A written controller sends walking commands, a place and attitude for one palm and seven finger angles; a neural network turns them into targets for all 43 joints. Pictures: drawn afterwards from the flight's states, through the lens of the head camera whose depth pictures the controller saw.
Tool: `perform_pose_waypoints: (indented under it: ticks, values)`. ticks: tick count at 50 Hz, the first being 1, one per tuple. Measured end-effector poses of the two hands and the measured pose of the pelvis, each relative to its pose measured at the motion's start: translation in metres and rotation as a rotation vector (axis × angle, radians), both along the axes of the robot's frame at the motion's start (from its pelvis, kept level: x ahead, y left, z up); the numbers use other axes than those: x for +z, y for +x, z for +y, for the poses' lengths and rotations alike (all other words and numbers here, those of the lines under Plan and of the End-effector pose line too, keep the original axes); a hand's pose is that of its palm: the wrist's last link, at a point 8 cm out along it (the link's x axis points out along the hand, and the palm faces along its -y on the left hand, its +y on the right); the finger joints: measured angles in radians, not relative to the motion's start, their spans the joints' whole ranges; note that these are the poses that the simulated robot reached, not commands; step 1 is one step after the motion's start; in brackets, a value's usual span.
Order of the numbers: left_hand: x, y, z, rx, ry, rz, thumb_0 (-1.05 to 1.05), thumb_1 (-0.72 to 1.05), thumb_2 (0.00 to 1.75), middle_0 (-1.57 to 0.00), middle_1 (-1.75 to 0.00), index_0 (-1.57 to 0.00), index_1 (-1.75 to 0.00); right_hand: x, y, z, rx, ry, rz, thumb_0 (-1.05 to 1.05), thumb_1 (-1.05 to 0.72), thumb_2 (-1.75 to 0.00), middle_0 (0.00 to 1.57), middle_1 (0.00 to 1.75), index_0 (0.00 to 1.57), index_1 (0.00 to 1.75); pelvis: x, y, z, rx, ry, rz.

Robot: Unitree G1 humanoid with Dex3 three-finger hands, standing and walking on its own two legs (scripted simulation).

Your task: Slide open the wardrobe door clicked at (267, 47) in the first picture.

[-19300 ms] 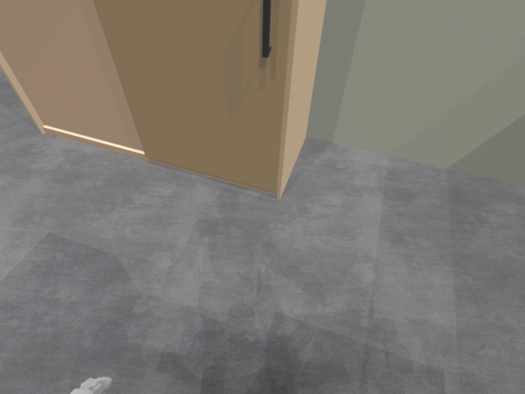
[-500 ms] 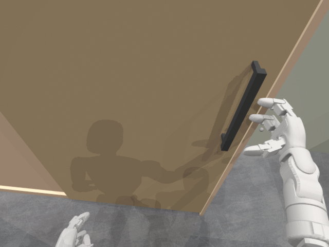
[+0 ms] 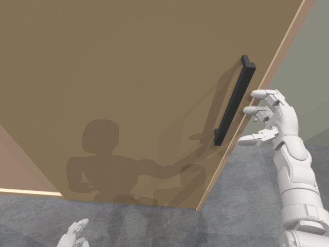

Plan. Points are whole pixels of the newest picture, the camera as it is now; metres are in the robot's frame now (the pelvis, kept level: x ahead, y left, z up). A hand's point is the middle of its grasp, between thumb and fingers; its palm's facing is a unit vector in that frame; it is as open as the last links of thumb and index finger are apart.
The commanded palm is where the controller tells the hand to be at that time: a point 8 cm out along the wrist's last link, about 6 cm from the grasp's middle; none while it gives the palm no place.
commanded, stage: slide the fingers in behind the handle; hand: right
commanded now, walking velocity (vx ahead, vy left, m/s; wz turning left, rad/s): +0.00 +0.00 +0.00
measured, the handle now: (229, 107) +0.44 -0.13 +0.13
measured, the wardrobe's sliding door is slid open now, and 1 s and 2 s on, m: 0.00 0.00 0.00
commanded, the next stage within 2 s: grip the handle and tug to test in 1.64 s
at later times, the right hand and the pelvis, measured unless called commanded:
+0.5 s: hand (242, 121) +0.38 -0.15 +0.13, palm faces +0.03 +1.00 -0.01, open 14.0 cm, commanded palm +0.35 -0.20 +0.14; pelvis +0.00 +0.00 +0.00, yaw +1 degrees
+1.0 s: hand (237, 122) +0.38 -0.14 +0.13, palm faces +0.02 +1.00 -0.01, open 14.0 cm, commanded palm +0.35 -0.19 +0.14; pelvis +0.01 +0.01 +0.00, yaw +1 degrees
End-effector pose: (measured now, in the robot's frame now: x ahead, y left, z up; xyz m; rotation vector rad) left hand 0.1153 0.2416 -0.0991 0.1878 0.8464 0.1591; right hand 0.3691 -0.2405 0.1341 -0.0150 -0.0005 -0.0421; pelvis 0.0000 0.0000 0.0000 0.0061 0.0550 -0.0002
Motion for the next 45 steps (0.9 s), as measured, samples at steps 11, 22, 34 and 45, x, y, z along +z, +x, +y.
perform_pose_waypoints:
  ticks: [11, 22, 34, 45]
  values:
    - [0.001, 0.000, -0.004, 0.003, -0.014, -0.021, 0.02, 0.90, 0.90, -0.20, -0.30, -0.20, -0.30, -0.003, -0.001, 0.022, 0.042, 0.002, -0.007, -0.01, 0.50, -0.30, 0.31, 1.21, 0.30, 1.22, 0.000, -0.001, -0.002, 0.009, -0.003, -0.008]
    - [0.007, 0.015, -0.004, -0.001, -0.028, -0.065, 0.02, 0.90, 0.90, -0.20, -0.30, -0.20, -0.30, -0.001, -0.006, 0.033, 0.023, 0.002, -0.019, -0.01, 0.50, -0.30, 0.30, 1.20, 0.30, 1.20, 0.001, 0.003, 0.002, 0.022, -0.006, -0.017]
    - [0.010, 0.028, 0.004, -0.007, -0.021, -0.080, 0.02, 0.90, 0.90, -0.20, -0.30, -0.20, -0.30, 0.000, -0.008, 0.040, 0.024, 0.006, -0.011, -0.01, 0.50, -0.30, 0.30, 1.20, 0.30, 1.20, 0.002, 0.007, 0.008, 0.017, -0.006, -0.016]
    - [0.010, 0.028, 0.007, 0.004, -0.027, -0.079, 0.02, 0.90, 0.90, -0.20, -0.30, -0.20, -0.30, -0.001, -0.010, 0.044, 0.018, 0.009, -0.012, -0.01, 0.50, -0.30, 0.30, 1.20, 0.30, 1.20, 0.002, 0.009, 0.011, 0.022, -0.006, -0.019]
